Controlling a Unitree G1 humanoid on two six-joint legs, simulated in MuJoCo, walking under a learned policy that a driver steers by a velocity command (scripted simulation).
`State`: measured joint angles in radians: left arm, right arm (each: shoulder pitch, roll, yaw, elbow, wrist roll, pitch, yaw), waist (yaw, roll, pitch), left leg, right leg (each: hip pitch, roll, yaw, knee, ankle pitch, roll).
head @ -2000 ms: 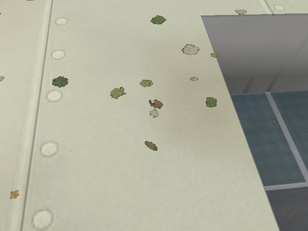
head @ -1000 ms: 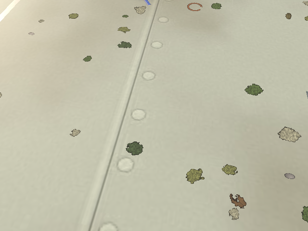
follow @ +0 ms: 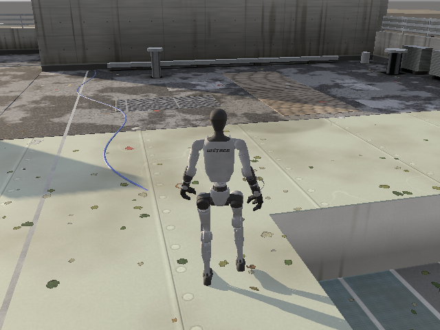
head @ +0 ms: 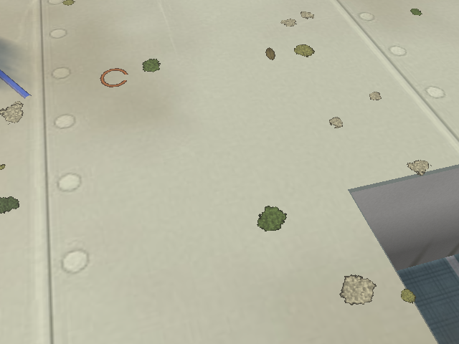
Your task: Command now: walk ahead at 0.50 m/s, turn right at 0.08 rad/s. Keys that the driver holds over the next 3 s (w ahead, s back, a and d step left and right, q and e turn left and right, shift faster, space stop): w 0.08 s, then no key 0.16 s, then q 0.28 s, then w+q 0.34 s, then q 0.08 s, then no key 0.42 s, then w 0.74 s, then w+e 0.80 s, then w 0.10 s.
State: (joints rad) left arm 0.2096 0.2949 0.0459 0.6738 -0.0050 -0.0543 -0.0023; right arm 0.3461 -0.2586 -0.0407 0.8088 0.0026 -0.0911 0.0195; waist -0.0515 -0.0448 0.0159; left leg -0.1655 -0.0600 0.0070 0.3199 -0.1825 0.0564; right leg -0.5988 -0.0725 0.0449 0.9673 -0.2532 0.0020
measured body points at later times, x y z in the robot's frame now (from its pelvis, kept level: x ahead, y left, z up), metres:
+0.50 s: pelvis +0.19 -0.05 -0.01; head +0.23 -0.05 +0.44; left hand +0.33 +0.22 -0.11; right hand +0.31 -0.33 -0.13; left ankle +0.21 +0.10 -0.69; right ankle +0.27 -0.14 -0.75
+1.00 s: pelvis +0.31 +0.02 +0.00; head +0.33 +0.07 +0.45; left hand +0.43 +0.34 -0.10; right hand +0.41 -0.25 -0.10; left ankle +0.20 +0.08 -0.75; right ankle +0.52 -0.08 -0.70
